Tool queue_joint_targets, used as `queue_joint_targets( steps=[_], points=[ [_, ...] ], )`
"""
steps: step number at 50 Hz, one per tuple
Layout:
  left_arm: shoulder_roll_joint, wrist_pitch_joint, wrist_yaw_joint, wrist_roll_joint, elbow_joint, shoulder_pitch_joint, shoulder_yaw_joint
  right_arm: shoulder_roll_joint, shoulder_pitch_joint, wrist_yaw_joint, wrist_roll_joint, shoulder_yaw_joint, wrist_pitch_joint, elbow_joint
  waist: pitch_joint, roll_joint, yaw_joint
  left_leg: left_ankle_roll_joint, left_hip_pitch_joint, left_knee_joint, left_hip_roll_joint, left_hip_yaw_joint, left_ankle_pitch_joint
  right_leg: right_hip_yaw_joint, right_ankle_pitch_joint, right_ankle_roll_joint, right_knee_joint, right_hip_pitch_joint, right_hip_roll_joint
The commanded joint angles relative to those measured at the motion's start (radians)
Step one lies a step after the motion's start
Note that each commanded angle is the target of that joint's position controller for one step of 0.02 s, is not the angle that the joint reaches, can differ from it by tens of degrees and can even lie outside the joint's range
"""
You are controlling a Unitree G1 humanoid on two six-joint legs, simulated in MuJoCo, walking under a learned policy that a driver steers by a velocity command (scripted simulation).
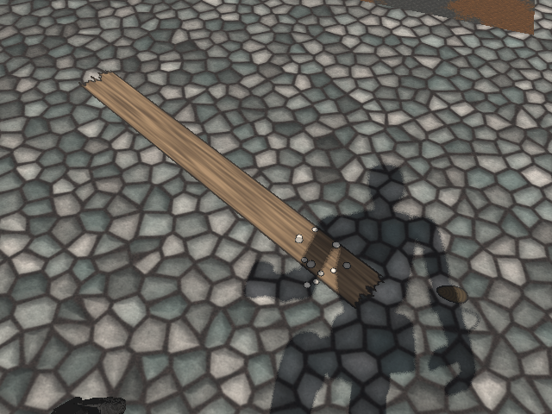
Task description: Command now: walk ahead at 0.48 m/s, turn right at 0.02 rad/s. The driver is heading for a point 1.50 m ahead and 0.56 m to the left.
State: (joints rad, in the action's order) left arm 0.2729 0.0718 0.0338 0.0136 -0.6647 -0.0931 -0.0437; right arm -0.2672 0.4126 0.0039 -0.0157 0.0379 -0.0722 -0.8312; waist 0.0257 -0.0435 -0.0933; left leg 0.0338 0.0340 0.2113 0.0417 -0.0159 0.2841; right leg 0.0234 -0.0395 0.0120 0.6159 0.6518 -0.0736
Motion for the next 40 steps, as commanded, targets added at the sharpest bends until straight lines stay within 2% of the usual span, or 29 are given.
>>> queue_joint_targets(
  steps=[1, 3, 4, 5, 6, 7, 8, 9, 10, 11, 12, 14, 15, 17, 19, 22, 25, 28, 29, 31, 32, 33, 34, 35, 36, 37, 38, 39, 40],
  points=[
    [0.056, 0.024, 0.017, 0.007, 0.108, 0.146, -0.009, -0.188, 0.017, -0.008, -0.009, 0.048, -0.001, 0.030, 0.072, 0.120, 0.010, 0.146, -0.036, -0.051, -0.277, 0.122, -0.355, -0.014, -0.018, -0.026, -0.079, -0.026, 0.027],
    [0.079, 0.027, 0.023, 0.005, 0.108, 0.129, -0.018, -0.201, 0.014, -0.013, -0.010, 0.054, 0.010, 0.021, 0.051, 0.128, 0.040, 0.127, 0.028, 0.008, -0.295, 0.118, -0.498, -0.022, 0.051, -0.057, -0.107, -0.072, 0.044],
    [0.101, 0.026, 0.020, 0.002, 0.098, 0.084, -0.028, -0.215, 0.007, -0.015, -0.009, 0.058, 0.014, 0.021, 0.011, 0.143, 0.070, 0.117, 0.048, 0.075, -0.291, 0.108, -0.666, -0.042, 0.092, -0.076, -0.108, -0.150, 0.069],
    [0.132, 0.024, 0.014, -0.001, 0.068, -0.029, -0.046, -0.219, -0.008, -0.018, -0.007, 0.058, 0.021, 0.023, -0.065, 0.145, 0.138, 0.098, 0.036, 0.215, -0.264, 0.077, -0.832, -0.072, 0.092, -0.106, -0.129, -0.311, 0.099],
    [0.176, 0.019, 0.002, -0.001, 0.024, -0.191, -0.067, -0.200, -0.012, -0.022, 0.001, 0.048, 0.025, 0.032, -0.178, 0.133, 0.214, 0.067, -0.072, 0.420, -0.218, 0.046, -0.813, -0.049, 0.069, -0.141, -0.113, -0.569, 0.072],
    [0.271, 0.015, -0.008, -0.029, 0.008, -0.328, -0.088, -0.103, 0.074, -0.017, 0.017, 0.016, 0.014, 0.066, -0.356, -0.044, 0.211, 0.011, -0.446, 0.811, -0.111, 0.016, -0.428, 0.316, 0.132, -0.264, -0.076, -1.004, -0.201],
    [0.237, 0.013, -0.005, -0.011, -0.008, -0.358, -0.078, -0.050, 0.126, -0.011, 0.005, -0.006, -0.003, 0.045, -0.492, -0.232, 0.199, -0.015, -0.653, 1.057, 0.018, 0.111, 0.270, 0.702, 0.333, -0.351, -0.242, -1.124, -0.344],
    [0.164, 0.010, -0.009, -0.007, -0.006, -0.312, -0.056, -0.167, 0.029, -0.005, -0.028, 0.028, -0.016, 0.062, -0.341, -0.130, 0.221, -0.004, -0.757, 1.135, -0.043, 0.177, 0.252, 0.621, 0.438, -0.297, -0.294, -1.010, -0.311],
    [0.141, 0.008, -0.014, -0.007, -0.005, -0.248, -0.046, -0.181, -0.067, -0.002, -0.042, 0.032, -0.022, 0.095, -0.196, -0.080, 0.202, 0.003, -0.779, 1.113, -0.092, 0.136, 0.168, 0.464, 0.398, -0.259, -0.319, -0.855, -0.278],
    [0.114, 0.012, -0.011, -0.015, -0.013, -0.188, -0.037, -0.165, -0.125, -0.005, -0.025, 0.031, -0.020, 0.104, -0.094, 0.005, 0.168, 0.004, -0.746, 1.046, -0.130, 0.119, 0.095, 0.350, 0.307, -0.227, -0.364, -0.697, -0.225],
    [0.098, 0.023, -0.011, -0.023, -0.014, -0.145, -0.034, -0.155, -0.103, -0.007, -0.015, 0.037, -0.010, 0.102, -0.071, -0.039, 0.124, -0.002, -0.696, 0.997, -0.162, 0.129, 0.036, 0.282, 0.239, -0.225, -0.394, -0.609, -0.207],
    [0.083, 0.040, -0.008, -0.026, -0.029, -0.109, -0.036, -0.114, -0.039, -0.006, -0.016, 0.034, 0.017, 0.074, -0.054, -0.060, 0.080, -0.021, -0.609, 0.972, -0.180, 0.130, -0.009, 0.179, 0.160, -0.229, -0.453, -0.506, -0.177],
    [0.083, 0.048, -0.009, -0.026, -0.039, -0.096, -0.038, -0.102, -0.035, -0.011, -0.017, 0.034, 0.030, 0.067, -0.034, -0.031, 0.070, -0.026, -0.608, 0.967, -0.185, 0.131, -0.020, 0.138, 0.156, -0.228, -0.483, -0.469, -0.173],
    [0.100, 0.059, -0.011, -0.027, -0.063, -0.096, -0.044, -0.096, -0.087, -0.017, -0.013, 0.033, 0.044, 0.091, 0.019, -0.021, 0.073, -0.047, -0.667, 0.902, -0.190, 0.150, -0.084, 0.066, 0.078, -0.235, -0.513, -0.447, -0.182],
    [0.111, 0.058, -0.019, -0.030, -0.083, -0.112, -0.048, -0.094, -0.133, -0.014, -0.007, 0.035, 0.037, 0.105, 0.029, -0.005, 0.084, -0.049, -0.710, 0.799, -0.179, 0.151, -0.205, -0.012, 0.024, -0.216, -0.514, -0.485, -0.156],
    [0.133, 0.051, -0.029, -0.025, -0.097, -0.120, -0.050, -0.070, -0.224, 0.009, -0.005, 0.025, 0.022, 0.131, 0.042, 0.012, 0.117, -0.039, -0.674, 0.591, -0.161, 0.083, -0.366, -0.121, -0.028, -0.184, -0.517, -0.512, -0.126],
    [0.161, 0.034, -0.036, -0.015, -0.129, -0.186, -0.059, -0.053, -0.334, 0.029, -0.006, 0.014, 0.021, 0.180, 0.074, 0.029, 0.167, -0.021, -0.706, 0.479, -0.155, 0.040, -0.382, -0.151, -0.043, -0.182, -0.507, -0.611, -0.166],
    [0.180, 0.005, -0.038, 0.000, -0.152, -0.224, -0.066, -0.061, -0.396, 0.048, -0.006, 0.016, 0.023, 0.231, 0.086, 0.023, 0.178, 0.010, -0.757, 0.416, -0.138, 0.004, -0.287, -0.174, -0.141, -0.165, -0.442, -0.747, -0.204],
    [0.190, -0.005, -0.040, 0.003, -0.153, -0.219, -0.069, -0.069, -0.395, 0.053, -0.006, 0.020, 0.024, 0.243, 0.075, 0.012, 0.165, 0.026, -0.735, 0.404, -0.120, -0.017, -0.240, -0.188, -0.251, -0.155, -0.401, -0.773, -0.210],
    [0.220, -0.021, -0.050, 0.008, -0.145, -0.199, -0.077, -0.106, -0.332, 0.057, -0.005, 0.040, 0.031, 0.249, 0.003, -0.031, 0.112, 0.066, -0.606, 0.412, -0.050, -0.079, -0.129, -0.215, -0.596, -0.131, -0.250, -0.802, -0.207],
    [0.229, -0.030, -0.055, 0.008, -0.140, -0.188, -0.079, -0.141, -0.230, 0.054, -0.006, 0.061, 0.036, 0.230, -0.059, -0.039, 0.051, 0.092, -0.473, 0.406, -0.007, -0.100, -0.098, -0.229, -0.703, -0.117, -0.099, -0.782, -0.193],
    [0.220, -0.033, -0.060, 0.011, -0.133, -0.171, -0.072, -0.194, -0.064, 0.041, -0.009, 0.093, 0.039, 0.191, -0.144, -0.016, -0.043, 0.133, -0.223, 0.340, 0.028, -0.087, -0.152, -0.254, -0.649, -0.082, 0.124, -0.670, -0.153],
    [0.152, -0.021, -0.060, -0.021, -0.112, -0.208, -0.046, -0.286, 0.060, 0.017, -0.012, 0.121, 0.052, 0.167, -0.242, 0.150, -0.065, 0.200, 0.085, 0.336, -0.145, 0.190, -0.188, -0.254, -0.173, -0.037, 0.447, -0.394, -0.091],
    [0.047, 0.013, -0.042, -0.026, -0.057, -0.269, -0.009, -0.344, -0.004, 0.021, -0.014, 0.121, 0.038, 0.200, -0.364, 0.338, 0.046, 0.417, 0.367, 0.167, -0.369, 0.802, 0.034, -0.085, 0.623, 0.015, 0.777, 0.016, 0.140],
    [0.157, 0.049, -0.025, 0.008, -0.052, -0.157, -0.031, -0.242, 0.009, 0.028, -0.006, 0.094, 0.027, 0.213, -0.379, 0.177, -0.032, 0.372, 0.374, 0.083, -0.369, 0.809, 0.093, 0.090, 0.596, -0.008, 0.818, 0.125, 0.086],
    [0.172, 0.066, -0.017, 0.035, -0.021, -0.081, -0.034, -0.203, -0.022, 0.028, 0.001, 0.082, 0.016, 0.208, -0.237, 0.136, -0.026, 0.324, 0.260, 0.078, -0.337, 0.657, 0.031, 0.076, 0.510, -0.032, 0.769, 0.165, 0.045],
    [0.150, 0.073, -0.024, 0.020, -0.022, -0.073, -0.028, -0.186, -0.082, 0.028, -0.001, 0.076, 0.009, 0.211, -0.145, 0.029, 0.027, 0.290, 0.104, 0.078, -0.293, 0.543, -0.097, 0.072, 0.437, -0.034, 0.666, 0.125, 0.000],
    [0.155, 0.069, -0.032, -0.009, -0.030, -0.075, -0.035, -0.158, -0.135, 0.024, 0.002, 0.067, 0.008, 0.222, -0.101, 0.021, 0.060, 0.276, -0.010, 0.065, -0.261, 0.464, -0.210, 0.068, 0.395, -0.024, 0.582, 0.065, -0.027],
    [0.159, 0.059, -0.030, -0.017, -0.032, -0.093, -0.038, -0.152, -0.158, 0.020, 0.015, 0.062, 0.006, 0.237, -0.082, 0.060, 0.087, 0.278, -0.090, 0.056, -0.239, 0.422, -0.339, 0.071, 0.376, -0.013, 0.556, -0.001, -0.038]
  ],
)
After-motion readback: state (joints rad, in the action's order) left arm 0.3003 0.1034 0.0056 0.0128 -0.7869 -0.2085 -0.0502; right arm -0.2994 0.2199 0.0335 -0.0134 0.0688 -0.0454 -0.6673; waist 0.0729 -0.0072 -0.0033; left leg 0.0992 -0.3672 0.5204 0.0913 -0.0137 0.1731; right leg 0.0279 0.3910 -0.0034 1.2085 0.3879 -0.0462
